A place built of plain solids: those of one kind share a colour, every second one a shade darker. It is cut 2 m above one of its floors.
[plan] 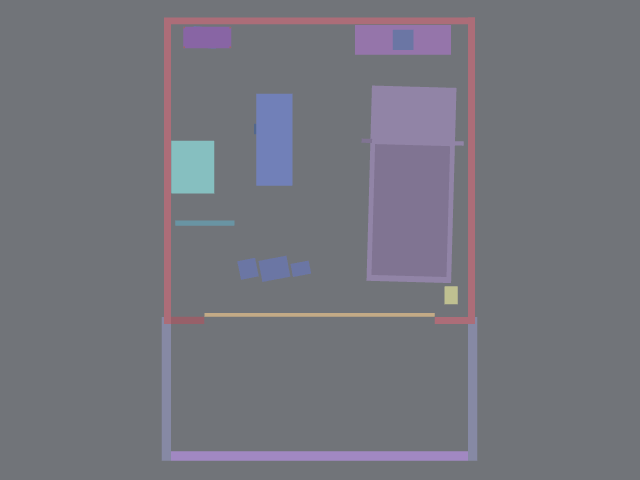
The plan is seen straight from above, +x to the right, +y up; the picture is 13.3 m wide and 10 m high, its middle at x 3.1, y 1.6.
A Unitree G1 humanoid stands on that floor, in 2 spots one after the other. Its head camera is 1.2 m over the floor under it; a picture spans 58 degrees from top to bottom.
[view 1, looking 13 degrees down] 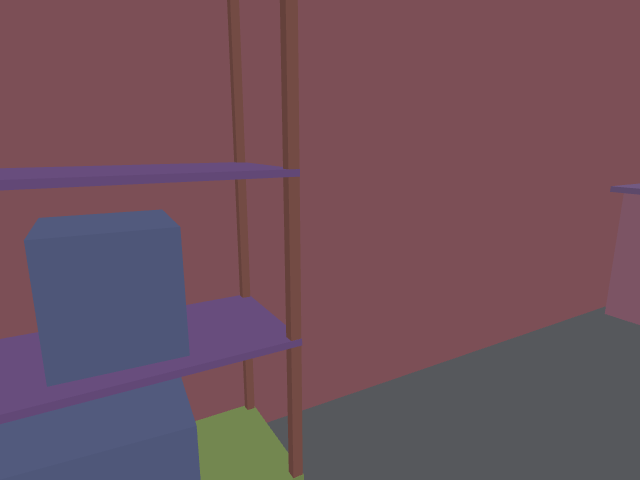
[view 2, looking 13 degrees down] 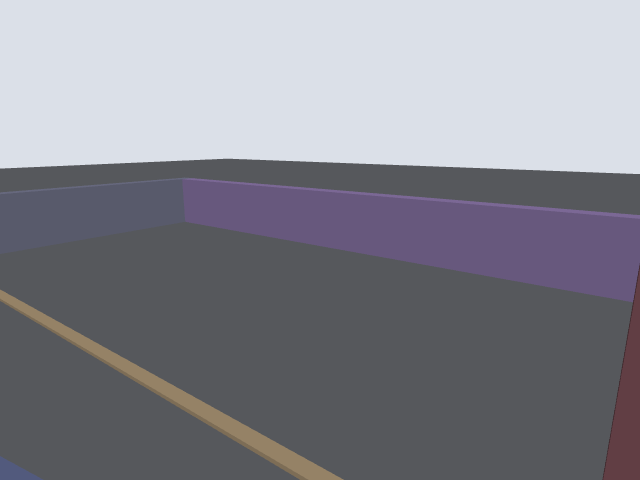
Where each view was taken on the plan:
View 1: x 0.70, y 4.54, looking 60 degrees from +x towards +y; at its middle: wall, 1.84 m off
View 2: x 0.70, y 1.10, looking -53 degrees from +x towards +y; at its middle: drive_wall_end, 5.01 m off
